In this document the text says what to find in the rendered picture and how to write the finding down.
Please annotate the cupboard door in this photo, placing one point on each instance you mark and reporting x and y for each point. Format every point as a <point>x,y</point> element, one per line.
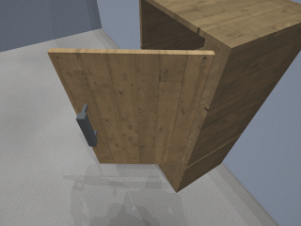
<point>142,102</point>

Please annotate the handle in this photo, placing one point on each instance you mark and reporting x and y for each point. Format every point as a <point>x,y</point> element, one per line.
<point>86,127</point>

